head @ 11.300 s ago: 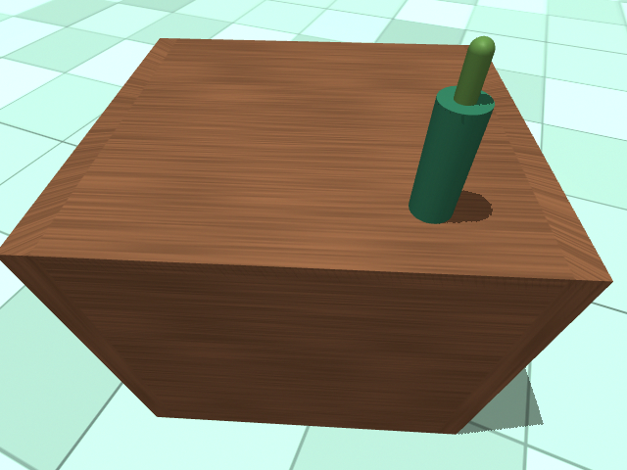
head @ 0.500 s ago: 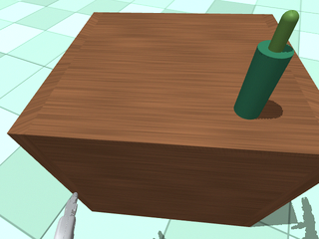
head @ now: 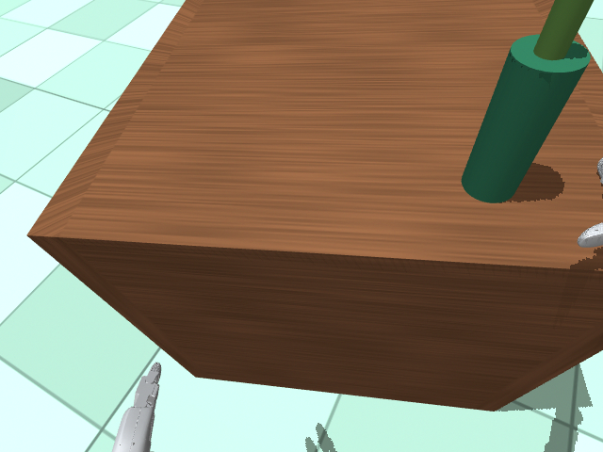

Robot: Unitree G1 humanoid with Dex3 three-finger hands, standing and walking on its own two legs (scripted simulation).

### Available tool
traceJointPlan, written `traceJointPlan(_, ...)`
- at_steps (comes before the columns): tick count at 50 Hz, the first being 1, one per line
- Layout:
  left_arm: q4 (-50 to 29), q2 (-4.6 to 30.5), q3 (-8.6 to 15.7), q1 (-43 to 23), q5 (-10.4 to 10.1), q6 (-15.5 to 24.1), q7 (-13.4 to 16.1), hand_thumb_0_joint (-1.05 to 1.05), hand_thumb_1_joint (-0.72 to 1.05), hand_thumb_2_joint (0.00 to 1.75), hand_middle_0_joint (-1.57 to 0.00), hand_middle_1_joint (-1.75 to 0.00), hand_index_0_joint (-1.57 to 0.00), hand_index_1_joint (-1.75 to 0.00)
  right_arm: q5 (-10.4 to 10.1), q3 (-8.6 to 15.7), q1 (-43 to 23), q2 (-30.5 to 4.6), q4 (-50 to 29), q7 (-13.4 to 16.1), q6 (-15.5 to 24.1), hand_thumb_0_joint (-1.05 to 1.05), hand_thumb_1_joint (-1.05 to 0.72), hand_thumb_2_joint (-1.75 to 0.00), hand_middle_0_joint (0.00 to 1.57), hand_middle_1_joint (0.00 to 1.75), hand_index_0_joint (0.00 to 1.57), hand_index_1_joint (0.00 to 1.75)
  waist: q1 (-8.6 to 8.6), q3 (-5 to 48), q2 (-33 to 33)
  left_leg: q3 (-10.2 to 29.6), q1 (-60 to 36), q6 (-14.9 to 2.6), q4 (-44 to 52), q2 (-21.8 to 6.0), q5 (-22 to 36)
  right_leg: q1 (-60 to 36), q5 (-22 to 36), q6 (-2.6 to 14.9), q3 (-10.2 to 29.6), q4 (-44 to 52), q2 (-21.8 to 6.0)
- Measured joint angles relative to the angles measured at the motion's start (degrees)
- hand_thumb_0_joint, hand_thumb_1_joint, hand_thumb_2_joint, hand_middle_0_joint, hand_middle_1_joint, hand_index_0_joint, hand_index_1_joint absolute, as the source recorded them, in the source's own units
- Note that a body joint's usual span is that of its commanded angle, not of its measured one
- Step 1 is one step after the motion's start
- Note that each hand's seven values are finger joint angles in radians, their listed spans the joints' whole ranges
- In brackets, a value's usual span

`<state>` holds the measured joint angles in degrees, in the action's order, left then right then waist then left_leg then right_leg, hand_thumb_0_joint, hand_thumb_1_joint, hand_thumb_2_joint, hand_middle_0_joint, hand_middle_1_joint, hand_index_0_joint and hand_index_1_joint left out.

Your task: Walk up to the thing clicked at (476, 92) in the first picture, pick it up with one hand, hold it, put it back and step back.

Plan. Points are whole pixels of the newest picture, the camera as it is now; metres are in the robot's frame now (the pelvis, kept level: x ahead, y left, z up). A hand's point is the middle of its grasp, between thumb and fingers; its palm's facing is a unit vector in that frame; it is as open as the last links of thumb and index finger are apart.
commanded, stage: close in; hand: right
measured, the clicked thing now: (526, 102) +0.50 -0.21 +0.19
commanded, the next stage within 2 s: close in 0.60 s
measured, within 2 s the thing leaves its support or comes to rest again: neither
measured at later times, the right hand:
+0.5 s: hand (530, 163) +0.48 -0.24 +0.11, palm faces +0.19 +0.98 +0.00, open 17.6 cm
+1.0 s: hand (504, 149) +0.49 -0.21 +0.12, palm faces +0.16 +0.99 +0.01, open 17.5 cm
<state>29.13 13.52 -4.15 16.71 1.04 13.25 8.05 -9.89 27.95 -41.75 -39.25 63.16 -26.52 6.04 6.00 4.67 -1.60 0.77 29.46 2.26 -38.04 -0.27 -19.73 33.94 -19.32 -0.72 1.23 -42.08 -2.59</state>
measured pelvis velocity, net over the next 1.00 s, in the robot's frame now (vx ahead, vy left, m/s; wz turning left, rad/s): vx -0.01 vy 0.00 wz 0.02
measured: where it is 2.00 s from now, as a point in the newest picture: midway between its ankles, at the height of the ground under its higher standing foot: outside the picture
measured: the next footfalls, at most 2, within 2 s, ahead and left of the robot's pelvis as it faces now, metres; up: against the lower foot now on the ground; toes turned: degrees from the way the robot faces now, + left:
none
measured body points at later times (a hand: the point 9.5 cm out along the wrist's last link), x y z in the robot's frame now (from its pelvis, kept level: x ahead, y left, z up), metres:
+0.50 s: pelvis -0.02 +0.00 -0.02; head +0.06 -0.02 +0.42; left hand +0.11 +0.26 -0.07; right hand +0.46 -0.29 +0.11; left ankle -0.01 +0.15 -0.72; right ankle +0.01 -0.12 -0.72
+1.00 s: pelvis -0.01 +0.00 -0.02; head +0.07 +0.00 +0.42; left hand +0.13 +0.26 -0.07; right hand +0.48 -0.26 +0.12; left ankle -0.01 +0.15 -0.72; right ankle +0.01 -0.12 -0.72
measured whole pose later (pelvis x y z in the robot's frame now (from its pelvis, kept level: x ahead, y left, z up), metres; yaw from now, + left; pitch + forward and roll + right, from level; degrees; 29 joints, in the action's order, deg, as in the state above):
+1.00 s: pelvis -0.01 +0.00 -0.02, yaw +1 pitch +14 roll +2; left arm 15.2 13.1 0.3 19.9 -0.1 3.7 0.2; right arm -4.6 24.1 -50.9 -27.5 59.0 -6.4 8.9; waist 7.2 5.0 1.1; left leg 1.8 38.0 2.3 -47.6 0.1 -23.3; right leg 41.4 -22.3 -0.9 0.6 -50.0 -2.9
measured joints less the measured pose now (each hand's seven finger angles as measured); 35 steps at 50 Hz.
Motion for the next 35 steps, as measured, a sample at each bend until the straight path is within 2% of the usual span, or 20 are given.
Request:
traceJointPlan(6, 0.56, -0.25, 2.29, -0.81, 0.92, -2.37, -1.82, 0.00, -0.51, 0.04, -0.06, -0.06, -0.07, -0.05, 0.59, 0.99, -2.78, 2.74, -2.44, 5.65, 7.16, -0.02, 0.54, -0.06, 0.03, 0.04, 0.04, 0.04, 0.98, -0.37, 0.89, 0.30, 7.96, 0.19, -6.60, 0.76, -1.86, 8.01, -2.20, -0.05, 0.05, -7.03, -0.68)
traceJointPlan(10, -3.74, 0.62, 2.19, -1.49, 0.57, -3.83, -2.37, -0.01, -0.52, 0.04, -0.07, -0.07, -0.07, -0.06, 1.20, -0.02, -6.76, 3.85, 1.21, 9.07, 6.96, -0.02, 0.52, -0.06, 0.03, 0.04, 0.04, 0.04, 1.53, -0.11, 1.95, 0.44, 9.42, 0.34, -7.73, 0.86, -1.91, 9.49, -2.39, 0.15, -0.02, -8.33, -0.74)
traceJointPlan(13, -8.07, 0.53, 2.03, -0.89, 0.34, -4.36, -3.21, -0.01, -0.52, 0.04, -0.07, -0.07, -0.07, -0.06, 2.99, -1.24, -7.16, 5.92, 1.76, 11.36, 5.74, -0.02, 0.51, -0.06, 0.03, 0.04, 0.04, 0.04, 1.96, 1.28, 2.24, 0.77, 9.32, 0.42, -7.41, 0.76, -1.72, 9.16, -2.18, 0.25, -0.37, -7.74, -0.67)
traceJointPlan(17, -12.05, -0.23, 2.66, 2.14, 0.06, -4.71, -5.05, -0.01, -0.52, 0.04, -0.07, -0.07, -0.08, -0.06, 4.15, -0.66, -6.19, 7.98, 1.71, 14.15, 5.26, -0.02, 0.52, -0.06, 0.04, 0.04, 0.04, 0.04, 2.47, 2.67, 2.11, 1.07, 8.01, 0.37, -7.09, 0.61, -1.93, 7.47, -2.18, 0.22, -0.74, -6.84, -0.56)
traceJointPlan(21, -12.29, -0.84, 3.54, 4.11, -0.08, -5.46, -6.47, 0.00, -0.52, 0.04, -0.06, -0.07, -0.07, -0.05, 4.84, -0.66, -6.69, 7.90, 1.11, 16.81, 5.94, -0.02, 0.53, -0.05, 0.03, 0.04, 0.04, 0.04, 2.45, 2.28, 1.69, 1.14, 8.47, 0.16, -8.45, 0.73, -2.55, 7.69, -2.62, 0.07, -0.77, -7.77, -0.67)
traceJointPlan(27, -11.48, -0.38, 4.95, 3.39, -0.16, -6.97, -6.84, -0.01, -0.52, 0.04, -0.06, -0.06, -0.07, -0.05, 5.36, -1.96, -8.17, 7.64, -1.34, 17.84, 6.13, -0.02, 0.55, -0.05, 0.03, 0.05, 0.03, 0.04, 1.67, 0.33, 2.34, 1.10, 10.98, 0.10, -10.24, 0.85, -2.80, 10.14, -2.76, -0.03, -0.64, -9.39, -0.74)
traceJointPlan(32, -13.47, 0.68, 4.64, 3.01, -0.81, -7.58, -6.57, -0.01, -0.52, 0.04, -0.06, -0.06, -0.06, -0.05, 4.59, -2.25, -7.98, 9.48, -2.10, 17.21, 4.21, -0.02, 0.56, -0.06, 0.02, 0.05, 0.03, 0.05, 1.51, 1.21, 2.63, 1.12, 10.23, 0.13, -9.86, 0.63, -3.01, 9.27, -2.76, -0.05, -0.70, -8.69, -0.54)
traceJointPlan(35, -15.29, 0.59, 4.46, 3.67, -1.07, -7.86, -6.83, -0.01, -0.52, 0.05, -0.06, -0.06, -0.06, -0.05, 4.71, -2.53, -7.62, 10.77, -1.83, 17.96, 3.28, -0.02, 0.55, -0.06, 0.02, 0.05, 0.03, 0.05, 1.54, 2.48, 2.28, 1.03, 8.85, 0.00, -9.23, 0.52, -3.24, 7.79, -2.83, -0.17, -0.67, -7.80, -0.45)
